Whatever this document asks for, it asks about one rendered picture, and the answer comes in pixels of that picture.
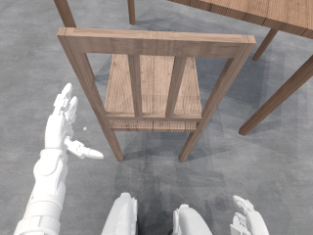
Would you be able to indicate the robot thigh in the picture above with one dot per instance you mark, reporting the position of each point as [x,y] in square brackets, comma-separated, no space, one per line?
[187,221]
[121,217]

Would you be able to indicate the robot right hand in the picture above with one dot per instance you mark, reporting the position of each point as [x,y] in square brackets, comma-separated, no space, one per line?
[251,224]

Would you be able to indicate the robot left thigh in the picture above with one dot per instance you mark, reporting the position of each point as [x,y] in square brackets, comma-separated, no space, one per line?
[121,217]

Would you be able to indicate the robot left forearm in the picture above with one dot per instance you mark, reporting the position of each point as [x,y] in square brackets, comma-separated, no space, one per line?
[43,210]

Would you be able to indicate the robot left hand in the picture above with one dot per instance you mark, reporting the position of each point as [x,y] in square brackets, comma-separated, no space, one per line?
[59,125]

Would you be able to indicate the robot right thigh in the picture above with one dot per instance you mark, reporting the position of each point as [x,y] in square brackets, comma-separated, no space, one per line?
[187,221]

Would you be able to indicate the chair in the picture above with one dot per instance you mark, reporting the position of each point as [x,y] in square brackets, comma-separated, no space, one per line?
[153,83]

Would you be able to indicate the table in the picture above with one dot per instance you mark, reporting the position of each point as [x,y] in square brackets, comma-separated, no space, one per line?
[291,16]

